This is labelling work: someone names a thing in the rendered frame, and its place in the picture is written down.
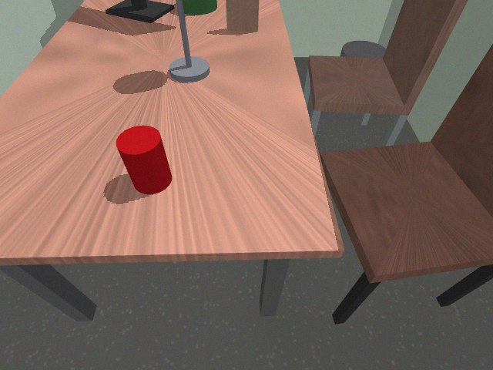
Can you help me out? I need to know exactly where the desk lamp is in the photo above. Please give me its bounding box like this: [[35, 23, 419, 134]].
[[169, 0, 210, 82]]

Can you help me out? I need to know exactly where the table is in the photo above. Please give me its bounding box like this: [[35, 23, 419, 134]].
[[0, 0, 345, 321]]

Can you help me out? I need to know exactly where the chair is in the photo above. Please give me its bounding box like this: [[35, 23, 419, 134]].
[[303, 0, 468, 146], [320, 44, 493, 324]]

